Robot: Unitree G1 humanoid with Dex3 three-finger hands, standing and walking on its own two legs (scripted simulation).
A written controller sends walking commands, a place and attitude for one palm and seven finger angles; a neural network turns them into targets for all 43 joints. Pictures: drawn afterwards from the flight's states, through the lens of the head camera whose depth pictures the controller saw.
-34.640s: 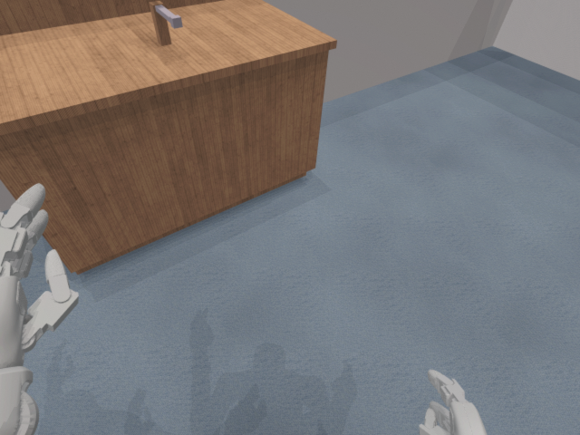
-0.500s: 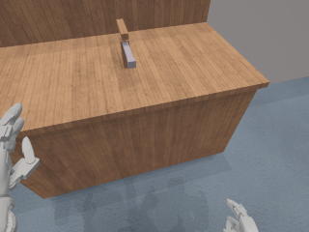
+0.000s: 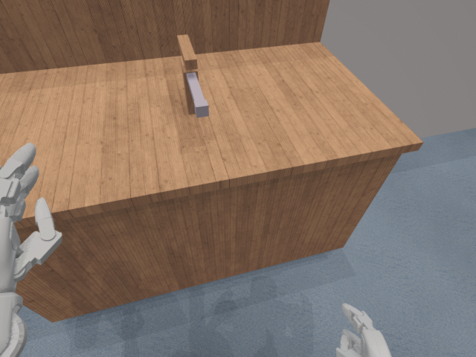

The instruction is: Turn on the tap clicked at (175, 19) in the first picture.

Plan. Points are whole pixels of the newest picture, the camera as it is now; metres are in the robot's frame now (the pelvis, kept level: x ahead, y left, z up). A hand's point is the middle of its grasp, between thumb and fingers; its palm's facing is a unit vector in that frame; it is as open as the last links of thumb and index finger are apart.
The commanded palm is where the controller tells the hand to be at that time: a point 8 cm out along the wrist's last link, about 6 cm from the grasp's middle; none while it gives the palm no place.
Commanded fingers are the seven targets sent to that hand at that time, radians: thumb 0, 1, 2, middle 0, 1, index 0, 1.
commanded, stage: shuffle to correct the standing spot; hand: left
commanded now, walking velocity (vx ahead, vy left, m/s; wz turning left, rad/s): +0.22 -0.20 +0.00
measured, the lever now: (201, 108) +0.59 +0.13 +0.10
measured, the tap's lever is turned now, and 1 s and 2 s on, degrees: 0 0 0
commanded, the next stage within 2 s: none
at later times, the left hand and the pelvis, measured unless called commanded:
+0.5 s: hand (154, 178) +0.31 +0.15 +0.17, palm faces +0.38 -0.81 -0.45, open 7.5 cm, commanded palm +0.25 +0.18 +0.19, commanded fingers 0.00 0.90 0.90 -0.20 -0.30 -0.20 -0.30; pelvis +0.08 -0.09 -0.02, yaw -2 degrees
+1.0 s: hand (247, 147) +0.38 +0.02 +0.17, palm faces +0.41 -0.82 -0.41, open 7.5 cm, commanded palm +0.34 +0.05 +0.19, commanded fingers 0.00 0.90 0.90 -0.20 -0.30 -0.20 -0.30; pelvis +0.17 -0.23 +0.00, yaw -1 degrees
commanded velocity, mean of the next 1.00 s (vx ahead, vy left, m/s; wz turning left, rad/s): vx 0.20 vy -0.14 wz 0.00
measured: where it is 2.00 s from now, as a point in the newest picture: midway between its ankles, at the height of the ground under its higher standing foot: outside the picture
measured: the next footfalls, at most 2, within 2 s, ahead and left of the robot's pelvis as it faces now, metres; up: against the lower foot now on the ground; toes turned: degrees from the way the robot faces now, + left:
right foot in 0.40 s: +0.22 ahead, -0.21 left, +0.00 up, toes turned -7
left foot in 0.56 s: +0.17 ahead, +0.04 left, +0.00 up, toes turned +2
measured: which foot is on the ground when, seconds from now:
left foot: down 0.00-0.40, up 0.42-0.54, down 0.56-0.76, up 0.78-1.00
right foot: down 0.00-0.12, up 0.14-0.38, down 0.40-0.56, up 0.58-0.74, down 0.76-1.00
